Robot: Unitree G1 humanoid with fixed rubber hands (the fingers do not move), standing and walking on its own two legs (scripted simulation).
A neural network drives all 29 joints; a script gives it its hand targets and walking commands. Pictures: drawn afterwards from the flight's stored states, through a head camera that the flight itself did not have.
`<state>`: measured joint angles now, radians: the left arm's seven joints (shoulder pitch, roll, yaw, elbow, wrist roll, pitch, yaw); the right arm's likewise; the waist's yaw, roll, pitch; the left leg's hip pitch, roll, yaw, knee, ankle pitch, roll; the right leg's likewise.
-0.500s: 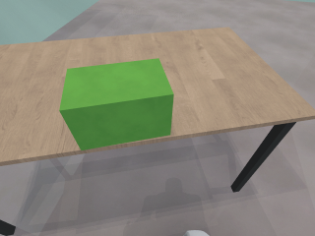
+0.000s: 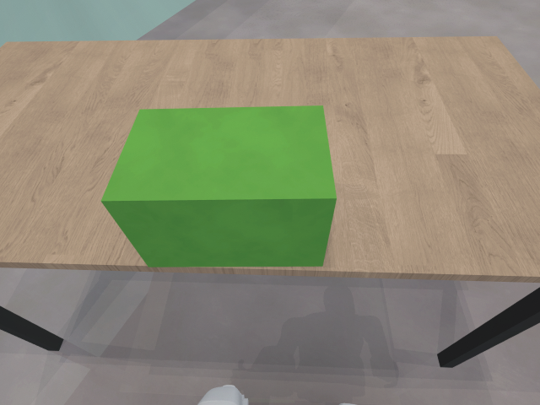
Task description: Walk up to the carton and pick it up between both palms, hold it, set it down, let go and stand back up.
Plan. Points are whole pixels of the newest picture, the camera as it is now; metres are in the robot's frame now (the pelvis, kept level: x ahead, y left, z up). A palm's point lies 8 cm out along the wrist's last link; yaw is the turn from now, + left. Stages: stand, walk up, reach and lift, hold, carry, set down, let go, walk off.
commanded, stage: stand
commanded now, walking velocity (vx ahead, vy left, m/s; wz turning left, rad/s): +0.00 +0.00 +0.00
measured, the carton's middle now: (232, 189) +0.40 +0.08 +0.09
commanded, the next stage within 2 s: none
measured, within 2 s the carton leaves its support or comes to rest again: neither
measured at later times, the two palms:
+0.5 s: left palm out of the picture +0.08 +0.21 -0.09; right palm out of the picture +0.02 -0.26 -0.12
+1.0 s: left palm out of the picture +0.04 +0.27 -0.09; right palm out of the picture -0.04 -0.26 -0.12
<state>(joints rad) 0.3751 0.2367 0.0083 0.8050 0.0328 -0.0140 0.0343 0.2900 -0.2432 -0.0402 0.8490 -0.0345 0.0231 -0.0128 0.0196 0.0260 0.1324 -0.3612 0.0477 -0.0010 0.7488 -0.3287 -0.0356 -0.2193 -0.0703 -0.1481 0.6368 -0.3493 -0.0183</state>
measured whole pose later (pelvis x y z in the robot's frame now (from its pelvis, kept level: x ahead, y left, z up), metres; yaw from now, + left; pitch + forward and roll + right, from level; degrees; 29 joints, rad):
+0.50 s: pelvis -0.02 -0.01 +0.01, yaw -7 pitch -2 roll +1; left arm 0.27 0.19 -0.04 0.82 0.02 0.00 0.01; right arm 0.20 -0.24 -0.02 0.90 -0.01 0.07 0.01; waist -0.01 0.04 0.04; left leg -0.33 0.03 0.02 0.82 -0.40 -0.03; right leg -0.22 0.01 -0.02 0.48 -0.22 -0.04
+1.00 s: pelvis -0.04 +0.00 +0.01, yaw -1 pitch -2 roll +0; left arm 0.31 0.25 0.05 0.75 0.06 -0.03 0.06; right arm 0.38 -0.26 -0.05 0.83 -0.04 0.05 0.01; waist -0.01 0.04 0.05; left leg -0.35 -0.04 -0.04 0.85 -0.47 -0.01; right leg -0.25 -0.01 -0.09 0.54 -0.27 -0.05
